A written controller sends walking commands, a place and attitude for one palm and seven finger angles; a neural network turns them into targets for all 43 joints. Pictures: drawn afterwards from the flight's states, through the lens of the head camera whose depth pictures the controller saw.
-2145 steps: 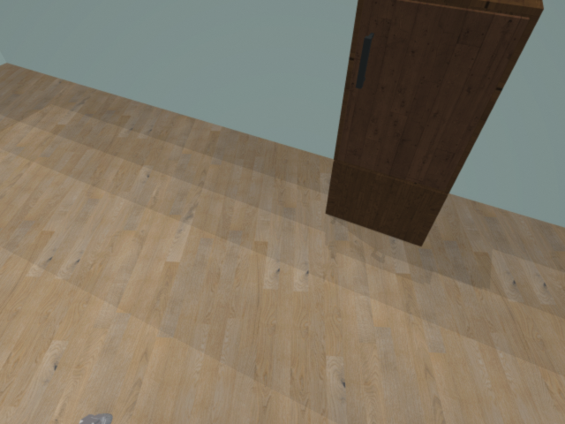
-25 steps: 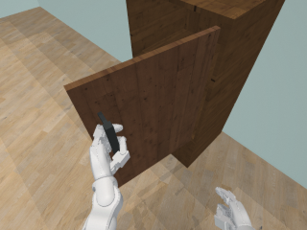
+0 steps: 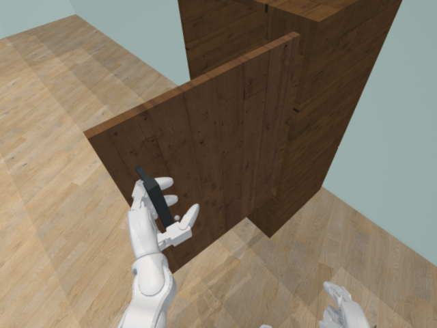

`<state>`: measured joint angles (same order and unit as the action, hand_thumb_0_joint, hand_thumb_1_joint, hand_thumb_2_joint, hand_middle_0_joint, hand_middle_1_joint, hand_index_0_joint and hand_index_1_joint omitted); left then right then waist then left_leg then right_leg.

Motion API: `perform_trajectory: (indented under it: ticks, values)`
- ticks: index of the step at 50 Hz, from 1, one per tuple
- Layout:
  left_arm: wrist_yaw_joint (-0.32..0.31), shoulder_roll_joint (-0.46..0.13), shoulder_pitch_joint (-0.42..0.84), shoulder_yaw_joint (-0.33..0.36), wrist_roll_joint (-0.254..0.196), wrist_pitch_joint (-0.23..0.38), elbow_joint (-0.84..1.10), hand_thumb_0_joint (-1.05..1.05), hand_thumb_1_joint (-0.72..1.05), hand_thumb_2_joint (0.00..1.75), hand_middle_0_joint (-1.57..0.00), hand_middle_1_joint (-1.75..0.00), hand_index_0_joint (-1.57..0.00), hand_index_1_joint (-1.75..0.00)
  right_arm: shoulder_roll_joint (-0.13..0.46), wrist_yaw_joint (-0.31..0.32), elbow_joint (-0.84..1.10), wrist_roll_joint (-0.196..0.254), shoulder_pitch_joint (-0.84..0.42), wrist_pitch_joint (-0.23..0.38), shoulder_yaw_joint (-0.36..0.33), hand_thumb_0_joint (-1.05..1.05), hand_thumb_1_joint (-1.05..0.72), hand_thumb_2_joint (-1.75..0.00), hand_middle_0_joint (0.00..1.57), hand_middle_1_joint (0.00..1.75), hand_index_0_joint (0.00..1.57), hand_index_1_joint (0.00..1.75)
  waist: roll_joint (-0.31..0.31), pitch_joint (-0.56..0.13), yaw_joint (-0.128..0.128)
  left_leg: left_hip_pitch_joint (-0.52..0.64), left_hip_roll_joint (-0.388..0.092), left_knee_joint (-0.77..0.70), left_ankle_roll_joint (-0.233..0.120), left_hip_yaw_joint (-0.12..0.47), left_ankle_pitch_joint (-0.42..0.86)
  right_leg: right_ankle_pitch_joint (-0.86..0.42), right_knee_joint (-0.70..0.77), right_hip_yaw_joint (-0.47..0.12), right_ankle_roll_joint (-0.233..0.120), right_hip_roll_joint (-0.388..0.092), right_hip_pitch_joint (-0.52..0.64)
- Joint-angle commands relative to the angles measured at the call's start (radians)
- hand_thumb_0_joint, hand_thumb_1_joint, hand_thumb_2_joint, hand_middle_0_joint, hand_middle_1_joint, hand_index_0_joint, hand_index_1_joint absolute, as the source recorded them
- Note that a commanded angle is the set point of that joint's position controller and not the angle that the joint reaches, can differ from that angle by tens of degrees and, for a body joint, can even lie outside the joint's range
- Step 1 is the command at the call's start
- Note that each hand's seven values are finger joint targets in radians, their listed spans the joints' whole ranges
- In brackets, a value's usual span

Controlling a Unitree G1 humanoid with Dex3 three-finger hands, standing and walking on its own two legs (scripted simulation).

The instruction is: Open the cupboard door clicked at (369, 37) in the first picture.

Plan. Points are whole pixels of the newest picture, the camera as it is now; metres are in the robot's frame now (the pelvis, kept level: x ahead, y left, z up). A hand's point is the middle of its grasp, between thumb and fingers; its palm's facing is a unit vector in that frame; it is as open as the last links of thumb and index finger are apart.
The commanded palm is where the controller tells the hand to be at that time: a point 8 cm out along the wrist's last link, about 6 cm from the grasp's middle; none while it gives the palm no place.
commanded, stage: open thumb and fingers to let go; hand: left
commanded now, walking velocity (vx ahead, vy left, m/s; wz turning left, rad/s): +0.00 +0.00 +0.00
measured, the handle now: (156, 200) +0.33 +0.13 +0.06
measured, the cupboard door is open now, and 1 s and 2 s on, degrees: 87 87 86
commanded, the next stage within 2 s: slide the hand sideways off the handle in 0.48 s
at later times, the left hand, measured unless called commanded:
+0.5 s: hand (174, 222) +0.29 +0.09 +0.06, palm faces +0.29 -0.96 +0.00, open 15.3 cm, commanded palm +0.25 +0.14 +0.06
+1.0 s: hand (164, 241) +0.25 +0.10 +0.06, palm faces -0.16 -0.99 +0.00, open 16.3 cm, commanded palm +0.23 +0.17 +0.06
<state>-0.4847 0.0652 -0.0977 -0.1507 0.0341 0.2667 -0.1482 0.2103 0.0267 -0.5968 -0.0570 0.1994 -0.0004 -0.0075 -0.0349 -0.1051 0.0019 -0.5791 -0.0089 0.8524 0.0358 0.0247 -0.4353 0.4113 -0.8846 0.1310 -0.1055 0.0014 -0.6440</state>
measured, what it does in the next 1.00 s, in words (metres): shifts its weight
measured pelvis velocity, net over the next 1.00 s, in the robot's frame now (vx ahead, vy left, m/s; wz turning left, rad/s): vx -0.01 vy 0.06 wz -0.04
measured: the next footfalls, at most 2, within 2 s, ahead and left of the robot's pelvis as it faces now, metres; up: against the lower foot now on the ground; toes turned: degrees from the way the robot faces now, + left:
none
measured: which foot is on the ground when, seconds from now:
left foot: down 0.00-1.00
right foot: down 0.00-1.00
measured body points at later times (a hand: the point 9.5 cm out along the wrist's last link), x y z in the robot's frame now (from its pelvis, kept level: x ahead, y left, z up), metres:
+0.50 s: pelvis -0.01 +0.03 +0.00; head +0.02 +0.01 +0.45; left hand +0.27 +0.14 +0.06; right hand +0.16 -0.19 -0.10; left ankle -0.01 +0.16 -0.69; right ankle +0.02 -0.05 -0.69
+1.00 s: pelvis -0.01 +0.06 -0.01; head +0.02 +0.05 +0.44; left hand +0.26 +0.16 +0.06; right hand +0.15 -0.17 -0.09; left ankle -0.01 +0.16 -0.69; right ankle +0.02 -0.05 -0.69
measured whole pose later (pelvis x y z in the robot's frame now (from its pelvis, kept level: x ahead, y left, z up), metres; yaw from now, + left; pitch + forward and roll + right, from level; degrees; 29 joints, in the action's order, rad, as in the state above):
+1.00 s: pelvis -0.01 +0.06 -0.01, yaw -2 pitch +8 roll +0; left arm -0.05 -0.04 -0.17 -0.22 -0.03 0.25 -0.03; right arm 0.22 0.00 -0.47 0.00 0.26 0.08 0.04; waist -0.02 -0.09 0.00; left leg -0.61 0.02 0.93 -0.03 -0.04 -0.47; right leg 0.40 -0.93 0.07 -0.03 -0.03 -0.67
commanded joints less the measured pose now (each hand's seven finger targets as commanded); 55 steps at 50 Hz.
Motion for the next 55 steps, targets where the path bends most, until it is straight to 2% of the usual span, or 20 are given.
perform_trajectory:
  ticks: [1,3,5,11,18,23,25,29,30,31,32,34,35,36,37,39,44,45,49,55]
  values:
    - [0.019,-0.016,0.18,0.039,-0.007,0.086,0.195,0.0,-0.36,0.36,-0.31,-1.22,-0.31,-1.22,0.059,0.006,0.154,0.005,-0.086,0.056,-0.017,0.0,-0.9,-0.9,0.2,0.3,0.2,0.3,0.17,-0.215,0.005,-0.095,0.039,-0.036,-0.037,-0.005,0.1,-0.233,0.248,-0.289,0.127,-0.107,0.326]
    - [0.017,-0.031,0.195,0.059,-0.011,0.093,0.193,0.0,-0.5,0.3,-0.3,-1.2,-0.3,-1.2,0.06,0.006,0.152,0.006,-0.088,0.056,-0.018,0.0,-0.9,-0.9,0.2,0.3,0.2,0.3,0.165,-0.216,0.002,-0.092,0.04,-0.036,-0.039,-0.009,0.094,-0.209,0.254,-0.292,0.126,-0.106,0.322]
    - [0.013,-0.042,0.214,0.069,-0.013,0.094,0.178,0.0,-0.5,0.3,-0.3,-1.2,-0.3,-1.2,0.062,0.006,0.152,0.007,-0.092,0.058,-0.016,0.0,-0.9,-0.9,0.2,0.3,0.2,0.3,0.176,-0.2,0.002,-0.104,0.041,-0.036,-0.039,-0.006,0.077,-0.158,0.269,-0.303,0.126,-0.109,0.316]
    - [-0.005,-0.015,0.187,0.055,-0.005,0.103,0.174,0.0,-0.5,0.3,-0.25,-0.9,-0.25,-0.9,0.061,-0.003,0.16,0.005,-0.085,0.061,-0.021,0.0,-0.9,-0.9,0.2,0.3,0.2,0.3,0.157,-0.225,-0.006,-0.075,0.039,-0.049,-0.042,-0.014,0.107,-0.196,0.238,-0.26,0.115,-0.091,0.307]
    - [-0.031,0.035,0.22,-0.022,0.038,0.102,0.189,0.0,-0.5,0.3,-0.19,-0.55,-0.19,-0.55,0.063,-0.011,0.174,0.001,-0.087,0.064,-0.02,0.0,-0.9,-0.9,0.2,0.3,0.2,0.3,0.119,-0.176,0.007,-0.037,0.036,-0.055,-0.049,-0.019,0.098,-0.102,0.209,-0.184,0.09,-0.057,0.204]
    - [-0.065,0.047,0.267,-0.032,0.058,0.088,0.186,0.0,-0.5,0.3,-0.15,-0.3,-0.15,-0.3,0.061,-0.009,0.179,-0.003,-0.093,0.063,-0.017,0.0,-0.9,-0.9,0.2,0.3,0.2,0.3,0.103,-0.197,0.002,-0.023,0.035,-0.06,-0.05,-0.015,0.095,-0.085,0.177,-0.146,0.079,-0.038,0.177]
    - [-0.08,0.051,0.258,-0.032,0.067,0.073,0.174,0.0,-0.5,0.3,-0.15,-0.3,-0.15,-0.3,0.063,-0.013,0.183,-0.003,-0.092,0.06,-0.014,0.0,-0.9,-0.9,0.2,0.3,0.2,0.3,0.09,-0.197,-0.006,-0.024,0.034,-0.068,-0.047,-0.01,0.099,-0.088,0.163,-0.128,0.072,-0.03,0.174]
    - [-0.093,0.093,0.293,-0.069,0.075,0.055,0.169,0.0,-0.5,0.3,-0.15,-0.3,-0.15,-0.3,0.061,-0.015,0.181,-0.004,-0.095,0.056,-0.014,0.0,-0.9,-0.9,0.2,0.3,0.2,0.3,0.104,-0.197,0.006,-0.012,0.028,-0.063,-0.047,-0.004,0.114,-0.104,0.141,-0.103,0.07,-0.021,0.145]
    - [0.111,0.001,0.304,-0.255,0.177,0.092,0.165,0.0,-0.5,0.3,-0.15,-0.3,-0.15,-0.3,0.1,-0.018,0.154,-0.007,-0.034,0.064,-0.006,0.0,-0.9,-0.9,0.2,0.3,0.2,0.3,0.143,-0.145,0.084,0.004,0.028,-0.044,-0.065,-0.007,0.139,-0.206,0.115,-0.117,0.072,-0.026,0.105]
    - [0.22,-0.082,0.344,-0.166,0.141,0.13,0.242,0.0,-0.5,0.3,-0.15,-0.3,-0.15,-0.3,0.099,-0.013,0.181,0.005,-0.028,0.069,-0.02,0.0,-0.9,-0.9,0.2,0.3,0.2,0.3,0.081,-0.236,0.047,0.009,0.028,-0.036,-0.067,-0.008,0.155,-0.237,0.097,-0.125,0.066,-0.033,0.138]
    - [0.305,-0.11,0.334,-0.162,0.126,0.148,0.265,0.0,-0.5,0.3,-0.15,-0.3,-0.15,-0.3,0.101,-0.006,0.19,0.011,-0.031,0.073,-0.018,0.0,-0.9,-0.9,0.2,0.3,0.2,0.3,0.042,-0.273,0.035,0.03,0.029,-0.035,-0.066,-0.009,0.166,-0.251,0.084,-0.129,0.06,-0.033,0.158]
    - [0.459,-0.077,0.313,-0.212,0.054,0.153,0.263,0.0,-0.5,0.3,-0.15,-0.3,-0.15,-0.3,0.102,-0.002,0.214,0.035,-0.019,0.098,-0.01,0.0,-0.9,-0.9,0.2,0.3,0.2,0.3,0.056,-0.241,0.052,0.035,0.03,-0.045,-0.068,0.004,0.149,-0.231,0.093,-0.125,0.063,-0.029,0.15]
    - [0.521,-0.05,0.292,-0.219,-0.01,0.136,0.27,0.0,-0.5,0.3,-0.15,-0.3,-0.15,-0.3,0.103,-0.001,0.233,0.051,-0.026,0.109,-0.005,0.0,-0.9,-0.9,0.2,0.3,0.2,0.3,0.031,-0.223,0.05,0.049,0.028,-0.059,-0.066,0.009,0.14,-0.209,0.102,-0.117,0.06,-0.023,0.145]
    - [0.553,-0.03,0.276,-0.206,-0.073,0.114,0.258,0.0,-0.5,0.3,-0.15,-0.3,-0.15,-0.3,0.1,0.004,0.244,0.064,-0.032,0.12,0.002,0.0,-0.9,-0.9,0.2,0.3,0.2,0.3,0.064,-0.188,0.051,0.039,0.028,-0.068,-0.065,0.015,0.103,-0.164,0.12,-0.108,0.067,-0.018,0.134]
    - [0.56,-0.032,0.288,-0.174,-0.116,0.093,0.265,0.0,-0.5,0.3,-0.15,-0.3,-0.15,-0.3,0.103,0.009,0.248,0.072,-0.038,0.129,0.005,0.0,-0.9,-0.9,0.2,0.3,0.2,0.3,0.078,-0.165,0.049,0.029,0.028,-0.078,-0.062,0.021,0.07,-0.113,0.134,-0.101,0.071,-0.016,0.125]
    - [0.532,-0.054,0.254,-0.105,-0.15,0.061,0.266,0.0,-0.5,0.3,-0.15,-0.3,-0.15,-0.3,0.108,0.012,0.256,0.077,-0.045,0.144,0.007,0.0,-0.9,-0.9,0.2,0.3,0.2,0.3,0.117,-0.148,0.027,0.012,0.029,-0.095,-0.056,0.03,0.039,-0.051,0.14,-0.088,0.073,-0.013,0.121]
    - [0.432,-0.103,0.108,-0.037,-0.096,0.047,0.316,0.0,-0.5,0.3,-0.15,-0.3,-0.15,-0.3,0.107,-0.013,0.278,0.061,-0.027,0.146,0.004,0.0,-0.9,-0.9,0.2,0.3,0.2,0.3,0.11,-0.168,-0.014,-0.004,0.03,-0.097,-0.049,0.018,0.08,-0.08,0.105,-0.081,0.067,-0.015,0.142]
    - [0.421,-0.14,0.072,-0.005,-0.081,0.046,0.305,0.0,-0.5,0.3,-0.15,-0.3,-0.15,-0.3,0.112,-0.014,0.279,0.058,-0.026,0.14,0.003,0.0,-0.9,-0.9,0.2,0.3,0.2,0.3,0.112,-0.162,-0.024,-0.018,0.03,-0.095,-0.049,0.016,0.09,-0.088,0.102,-0.086,0.064,-0.015,0.15]
    - [0.421,-0.132,0.033,-0.022,-0.061,0.056,0.381,0.0,-0.5,0.3,-0.15,-0.3,-0.15,-0.3,0.104,-0.021,0.301,0.054,-0.027,0.128,0.003,0.0,-0.9,-0.9,0.2,0.3,0.2,0.3,0.055,-0.165,-0.015,-0.016,0.028,-0.077,-0.048,0.002,0.089,-0.096,0.087,-0.09,0.064,-0.013,0.128]
    - [0.445,-0.167,-0.076,0.017,-0.085,0.05,0.459,0.0,-0.5,0.3,-0.15,-0.3,-0.15,-0.3,0.106,-0.013,0.319,0.056,-0.013,0.124,0.002,0.0,-0.9,-0.9,0.2,0.3,0.2,0.3,0.057,-0.165,-0.017,-0.029,0.026,-0.063,-0.047,0.002,0.134,-0.156,0.074,-0.089,0.062,-0.007,0.152]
